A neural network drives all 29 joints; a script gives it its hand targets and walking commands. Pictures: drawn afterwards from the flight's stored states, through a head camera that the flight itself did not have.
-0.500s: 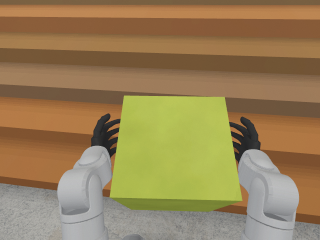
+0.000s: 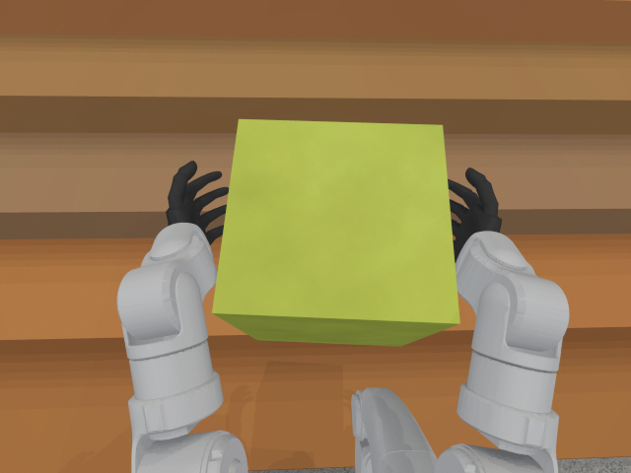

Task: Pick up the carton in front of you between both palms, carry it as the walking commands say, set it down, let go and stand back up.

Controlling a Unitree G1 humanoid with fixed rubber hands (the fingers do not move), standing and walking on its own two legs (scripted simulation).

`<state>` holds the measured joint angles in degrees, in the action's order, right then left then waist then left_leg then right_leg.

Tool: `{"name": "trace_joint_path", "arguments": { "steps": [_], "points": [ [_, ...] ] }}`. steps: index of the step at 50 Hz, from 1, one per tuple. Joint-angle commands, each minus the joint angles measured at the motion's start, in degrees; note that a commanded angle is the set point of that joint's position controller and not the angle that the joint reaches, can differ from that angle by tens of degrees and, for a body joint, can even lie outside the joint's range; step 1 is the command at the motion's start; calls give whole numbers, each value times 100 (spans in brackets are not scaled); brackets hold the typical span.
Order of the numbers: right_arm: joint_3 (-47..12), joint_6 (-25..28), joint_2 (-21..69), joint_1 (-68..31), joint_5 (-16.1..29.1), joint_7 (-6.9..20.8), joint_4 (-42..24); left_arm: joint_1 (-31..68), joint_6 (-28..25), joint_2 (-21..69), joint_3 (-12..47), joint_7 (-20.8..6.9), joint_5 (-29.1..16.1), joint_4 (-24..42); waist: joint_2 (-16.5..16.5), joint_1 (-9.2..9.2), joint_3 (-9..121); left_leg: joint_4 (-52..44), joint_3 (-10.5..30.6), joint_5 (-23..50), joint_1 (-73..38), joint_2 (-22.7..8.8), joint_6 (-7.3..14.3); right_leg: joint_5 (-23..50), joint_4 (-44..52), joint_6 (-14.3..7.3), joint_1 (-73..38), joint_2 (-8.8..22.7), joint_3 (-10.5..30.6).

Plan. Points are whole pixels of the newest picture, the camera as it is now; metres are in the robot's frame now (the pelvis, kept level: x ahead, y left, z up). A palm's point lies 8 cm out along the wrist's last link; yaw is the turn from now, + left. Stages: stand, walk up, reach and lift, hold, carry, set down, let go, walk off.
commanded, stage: carry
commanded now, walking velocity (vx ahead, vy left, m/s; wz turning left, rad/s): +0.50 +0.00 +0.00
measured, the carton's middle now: (333, 251) +0.37 -0.02 +0.04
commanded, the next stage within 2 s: none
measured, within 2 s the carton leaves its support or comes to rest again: neither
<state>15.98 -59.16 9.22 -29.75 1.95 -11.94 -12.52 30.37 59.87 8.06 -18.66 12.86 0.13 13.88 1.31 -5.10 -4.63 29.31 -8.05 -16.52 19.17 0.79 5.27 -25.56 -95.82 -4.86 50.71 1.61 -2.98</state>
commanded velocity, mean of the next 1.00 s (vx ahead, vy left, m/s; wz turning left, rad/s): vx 0.50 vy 0.00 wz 0.34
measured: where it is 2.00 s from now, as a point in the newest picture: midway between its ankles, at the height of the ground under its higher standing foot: (252, 39)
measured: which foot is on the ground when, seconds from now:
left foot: down 0.00-0.22, up 0.24-0.58, down 0.60-1.00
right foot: up 0.00-0.16, down 0.18-0.64, up 0.66-1.00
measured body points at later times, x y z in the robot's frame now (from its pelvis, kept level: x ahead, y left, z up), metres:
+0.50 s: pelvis +0.36 -0.04 +0.14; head +0.40 -0.06 +0.58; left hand +0.70 +0.15 +0.30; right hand +0.74 -0.16 +0.27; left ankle +0.42 +0.06 -0.36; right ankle +0.29 -0.11 -0.60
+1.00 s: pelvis +0.70 -0.05 +0.28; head +0.72 -0.04 +0.73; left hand +1.04 +0.18 +0.43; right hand +1.10 -0.13 +0.45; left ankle +0.58 +0.05 -0.47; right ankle +0.87 -0.16 -0.28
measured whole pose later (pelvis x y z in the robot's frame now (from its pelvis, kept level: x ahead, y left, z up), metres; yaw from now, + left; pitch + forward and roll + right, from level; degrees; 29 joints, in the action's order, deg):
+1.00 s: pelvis +0.70 -0.05 +0.28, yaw +13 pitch +5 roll -1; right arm 18.2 -65.7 5.9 -45.8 0.5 -14.5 2.7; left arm 41.2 68.1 5.7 -24.8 11.2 6.5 3.1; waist -0.6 -6.0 3.3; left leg 20.5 6.4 -16.5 7.8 0.6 3.9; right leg -28.6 -85.5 -4.5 64.0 5.4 -1.4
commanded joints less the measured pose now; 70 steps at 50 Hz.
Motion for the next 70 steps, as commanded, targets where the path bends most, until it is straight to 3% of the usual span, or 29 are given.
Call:
{"name": "trace_joint_path", "arguments": {
  "steps": [1, 4, 6, 8, 9, 10, 11, 12, 13, 16, 25, 27, 29, 31, 32, 33, 34, 35, 38, 46, 48, 51, 52, 53, 54, 55, 59, 64, 70],
  "points": [
    [-3887, 159, 3589, -3351, 1271, 127, -1141, 2957, -156, 3424, 3550, -12, -652, 558, -710, -268, 3184, -515, 2548, 2747, -4714, -1993, 1116, -827, -1878, -156, 3030, 173, -16],
    [-3915, 81, 3333, -3182, 1310, 134, -1109, 2814, -81, 3107, 3528, 15, -657, 605, -501, 17, 2485, -1098, 1828, 2021, -3892, -1572, 719, -906, -1101, -128, 3052, 365, -256],
    [-3843, 12, 3245, -3100, 1294, 144, -1043, 2706, -1, 3082, 3551, 44, -606, 440, -448, 335, 2043, -2127, 636, 3693, -1593, -971, 514, -172, 2199, -209, 67, 265, -756],
    [-3698, -43, 3169, -2984, 1149, 148, -919, 2573, 72, 3232, 3721, 15, -701, 312, -1624, 969, 3182, -769, -66, 9158, -1406, -1016, 569, 1011, 2798, -415, -2425, -572, -1503],
    [-3637, -62, 3187, -2958, 1060, 151, -915, 2612, 75, 3362, 3830, -36, -808, 407, -1924, 1491, 3786, 441, -139, 9887, -1783, -1154, 424, 1201, 3416, -409, -3267, -693, -1407],
    [-3541, -80, 3268, -2999, 949, 148, -940, 2819, 61, 3568, 3915, -82, -883, 516, -1145, 1774, 4312, 2288, -202, 9684, -2083, -759, 161, 1431, 4797, -510, -4002, -1028, -992],
    [-3410, -59, 3287, -3069, 782, 123, -959, 2883, 50, 3743, 4145, -142, -1001, 488, 148, 1880, 4421, 4519, 242, 4881, -1026, -265, -343, 4011, 6432, -737, -5424, -131, 596],
    [-3253, -58, 3263, -2435, 590, 96, -828, 2532, 17, 3663, 4187, -167, -1140, 368, 1703, 1302, 4638, 7040, 798, 253, 1365, 1063, -598, 7293, 7044, -1707, -6614, 1495, 4081],
    [-2972, -29, 3077, -2273, 393, 51, -678, 2713, 3, 3862, 4431, -185, -1300, 488, 944, 1331, 5046, 8228, 1979, 72, 1681, 833, -315, 7535, 6476, -1921, -6925, 1663, 4178],
    [-2694, -24, 3207, -2647, 89, 39, -634, 3647, -34, 4397, 4852, -398, -1825, 697, -163, 1109, 3545, 7849, 1734, -224, 3439, 154, 79, 3074, 6624, -1271, -6187, 1206, 3406],
    [-2721, -398, 2639, -2868, -160, -241, -4, 3301, 347, 3522, 3906, -406, -1615, -232, 233, 895, 1790, 6906, 104, -1296, 5360, -377, 279, 2707, 8083, -799, -5744, 932, 1115],
    [-2847, -591, 2733, -3323, 81, -306, 105, 3173, 515, 3290, 3466, -309, -1347, -398, 303, 623, 1794, 4628, -686, -581, 2166, -43, 264, 5205, 9005, -603, -3560, 425, -394],
    [-3150, -735, 2974, -3758, 468, -257, 6, 3115, 617, 2994, 2982, -161, -983, -504, 1579, -8, 2634, 4083, -1087, 305, 664, 480, 481, 9832, 7822, -552, -3931, 757, -810],
    [-3398, -775, 3287, -4281, 879, -199, -105, 3271, 686, 2731, 2556, -42, -519, -445, 1155, -812, 3423, 2283, -962, 818, -350, 981, 396, 11191, 5198, -163, -4911, 579, -1129],
    [-3498, -766, 3556, -4418, 1035, -159, 3, 3427, 700, 2657, 2368, 18, -299, -435, 395, -1120, 3817, 684, 65, 1710, -1238, 835, 799, 9856, 2495, 325, -4715, 169, -937],
    [-3574, -752, 3732, -4150, 1215, -111, 308, 3122, 744, 2542, 2215, 43, -88, -625, -1057, -697, 3254, 54, 2185, 5293, -2006, -149, 1478, 1797, 411, 654, -2603, -715, -450],
    [-3607, -721, 3728, -4194, 1329, -84, 517, 2982, 695, 2506, 1919, 22, 131, -757, -1473, -359, 4450, 16, 5111, 5968, -3039, -1367, 2622, 633, -2041, 864, -1187, -1095, 811],
    [-3909, -690, 4169, -4703, 1692, 29, 435, 3219, 669, 2431, 1671, -24, 240, -749, -448, -443, 4550, 79, 5460, 3874, -3100, -1249, 2522, 669, -2312, 498, -605, -806, 1369],
    [-4290, -592, 5063, -6002, 2438, 424, 278, 4211, 466, 2595, 1499, -100, 342, -695, 346, -45, 2941, -237, 4541, 538, -1501, -1066, 1534, 342, -1483, 47, 128, -275, 1366],
    [-3273, -810, 4659, -4666, 1630, 265, 1472, 4191, 764, 3131, 2211, -158, 51, -1318, -273, -382, 2567, -782, 3734, 2049, -3550, -1320, 1348, -1412, -1420, 16, 3448, 380, 661],
    [-3038, -888, 4594, -4515, 1329, 266, 1494, 4275, 845, 3394, 2418, -178, -95, -1353, -278, 30, 2350, -1632, 2341, 2112, -1425, -668, 956, -420, 1405, 118, 740, 399, -223],
    [-2637, -932, 4468, -4268, 817, 241, 1399, 4736, 824, 3963, 3042, -195, -654, -1008, -2104, 1283, 3415, -155, 854, 7846, -381, -435, 616, 791, 2907, 78, -3152, -390, -1093],
    [-2567, -912, 4340, -4239, 670, 214, 1317, 4903, 746, 4096, 3235, -200, -808, -797, -1668, 1765, 3957, 1629, 411, 8371, -635, -212, 215, 876, 4446, 140, -4187, -715, -1134],
    [-2474, -850, 4236, -4293, 488, 170, 1101, 4856, 638, 4215, 3378, -187, -840, -652, -242, 1980, 4384, 3803, 932, 5509, 119, 77, -184, 2365, 5938, -221, -5536, 11, 570],
    [-2488, -818, 4245, -3835, 357, 144, 984, 4496, 522, 4189, 3448, -144, -970, -548, 2058, 1425, 4317, 5944, 1034, 319, 2089, 1234, -398, 5081, 7410, -1046, -5950, 1575, 4311],
    [-2268, -741, 4024, -3818, 78, 79, 960, 4796, 472, 4371, 3703, -126, -1166, -166, 1545, 1200, 4950, 7632, 2005, -24, 2284, 753, -199, 5110, 6967, -1349, -6417, 2228, 4965],
    [-2270, -520, 3545, -4129, -97, -48, 126, 5436, 254, 4795, 4452, -455, -2115, 666, 191, 1060, 3193, 7527, 1835, 89, 3591, -208, 17, 944, 6760, -625, -5577, 1774, 3017],
    [-2525, -601, 2942, -3570, -97, -184, 109, 4591, 402, 4064, 4315, -475, -2092, 445, 71, 1156, 2523, 6090, 1015, -340, 4382, -293, 111, 2525, 7327, -511, -6333, 1942, 1368],
    [-2369, -1065, 2802, -3820, -125, -194, 709, 4428, 880, 3426, 3447, -404, -1597, -350, 359, 1172, 1551, 7028, 415, -1882, 6559, -732, 254, 2984, 8205, -722, -6950, 1694, 965]
  ]
}}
